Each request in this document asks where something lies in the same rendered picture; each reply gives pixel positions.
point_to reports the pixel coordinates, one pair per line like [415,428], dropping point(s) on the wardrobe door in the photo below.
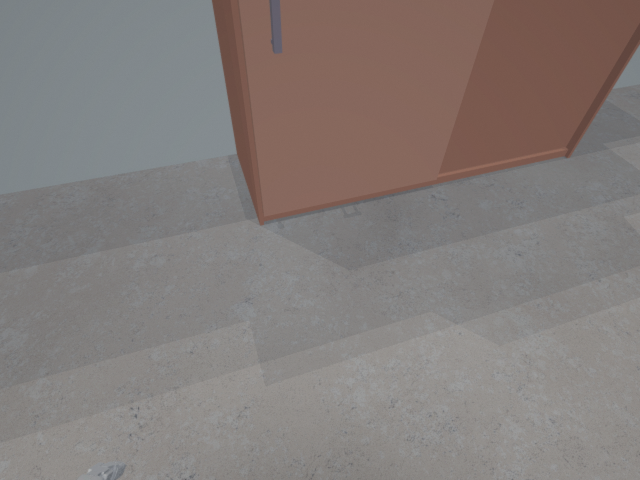
[539,67]
[363,97]

